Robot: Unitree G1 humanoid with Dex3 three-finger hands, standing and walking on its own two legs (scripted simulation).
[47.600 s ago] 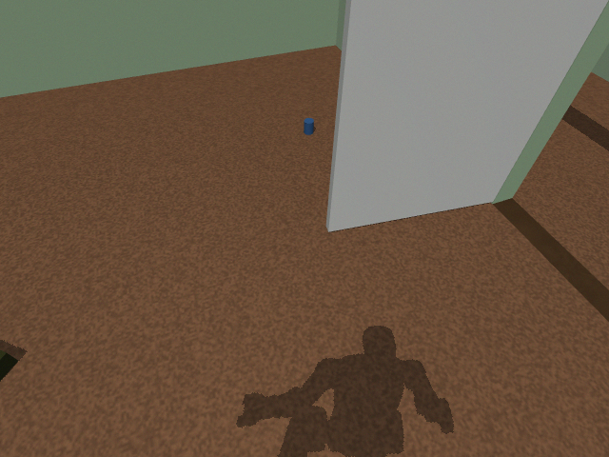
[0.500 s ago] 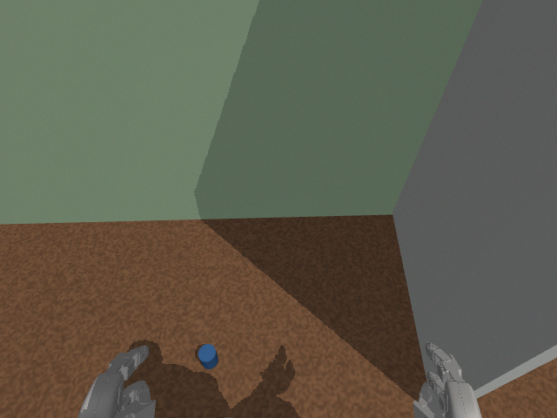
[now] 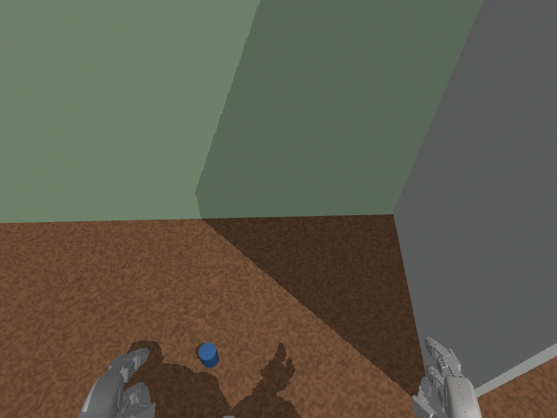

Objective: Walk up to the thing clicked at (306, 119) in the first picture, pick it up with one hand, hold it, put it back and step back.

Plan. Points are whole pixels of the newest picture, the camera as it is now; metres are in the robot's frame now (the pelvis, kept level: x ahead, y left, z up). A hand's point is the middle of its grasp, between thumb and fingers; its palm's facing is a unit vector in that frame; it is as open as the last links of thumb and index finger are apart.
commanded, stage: home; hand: left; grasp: from above
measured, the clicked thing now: (209, 355) +0.44 +0.22 -0.68
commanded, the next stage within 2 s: stand in 0.74 s
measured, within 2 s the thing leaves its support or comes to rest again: neither
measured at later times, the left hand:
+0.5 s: hand (153, 401) +0.17 +0.18 -0.05, palm faces +0.04 -0.98 -0.19, open 7.4 cm
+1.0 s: hand out of the picture +0.16 +0.21 -0.09, palm faces +0.01 -0.95 -0.31, open 7.4 cm
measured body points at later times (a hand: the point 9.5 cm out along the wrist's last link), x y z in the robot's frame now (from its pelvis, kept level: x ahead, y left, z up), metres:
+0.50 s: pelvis +0.01 +0.00 +0.00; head +0.03 +0.01 +0.45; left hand +0.17 +0.23 -0.03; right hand +0.17 -0.24 -0.06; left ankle +0.01 +0.12 -0.68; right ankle +0.01 -0.14 -0.68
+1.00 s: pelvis +0.00 +0.00 +0.02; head +0.02 +0.01 +0.47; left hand +0.15 +0.26 -0.07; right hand +0.14 -0.26 -0.09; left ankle +0.01 +0.12 -0.68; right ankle +0.01 -0.14 -0.68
